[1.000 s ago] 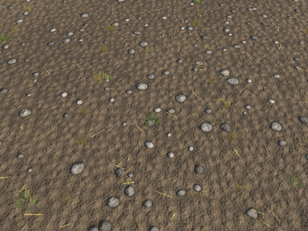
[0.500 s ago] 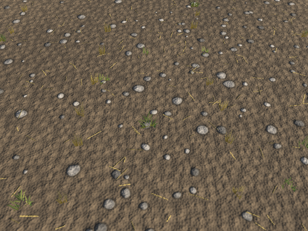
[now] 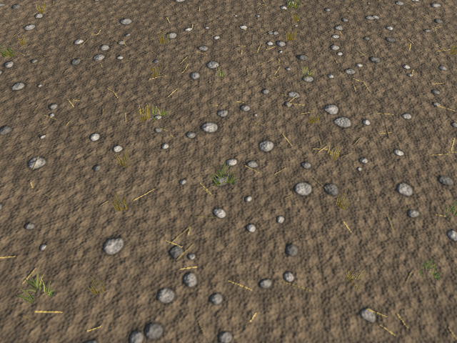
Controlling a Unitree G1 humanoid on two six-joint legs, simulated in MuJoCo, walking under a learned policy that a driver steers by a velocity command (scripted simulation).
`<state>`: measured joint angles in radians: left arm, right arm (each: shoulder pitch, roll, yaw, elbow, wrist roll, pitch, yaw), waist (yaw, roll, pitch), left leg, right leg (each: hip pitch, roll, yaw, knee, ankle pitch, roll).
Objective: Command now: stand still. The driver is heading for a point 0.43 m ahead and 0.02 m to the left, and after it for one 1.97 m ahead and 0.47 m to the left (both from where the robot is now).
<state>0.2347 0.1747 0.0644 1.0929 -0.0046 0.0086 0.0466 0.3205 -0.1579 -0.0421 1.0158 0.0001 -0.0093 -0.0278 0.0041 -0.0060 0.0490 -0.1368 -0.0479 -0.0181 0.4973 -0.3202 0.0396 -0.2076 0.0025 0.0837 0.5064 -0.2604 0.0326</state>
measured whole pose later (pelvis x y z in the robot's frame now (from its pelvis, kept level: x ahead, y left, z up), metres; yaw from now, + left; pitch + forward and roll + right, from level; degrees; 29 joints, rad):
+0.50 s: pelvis +0.02 -0.01 +0.00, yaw +0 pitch +0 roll +0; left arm 0.27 0.19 0.07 1.06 -0.04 -0.05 0.03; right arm 0.42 -0.20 -0.07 1.01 0.02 -0.05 -0.04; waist -0.03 0.01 -0.01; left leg -0.13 -0.04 -0.02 0.45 -0.34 0.06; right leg -0.42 -0.02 0.00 0.92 -0.44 -0.03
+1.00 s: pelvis +0.22 -0.09 +0.01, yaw +4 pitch +2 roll +0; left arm 0.43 0.18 0.02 1.08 0.01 -0.10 0.02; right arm 0.13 -0.25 -0.07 0.85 0.03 -0.06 0.01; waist 0.06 0.04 -0.01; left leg -0.73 0.06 -0.05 0.75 0.10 0.06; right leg 0.05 0.06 -0.10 0.19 -0.28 -0.06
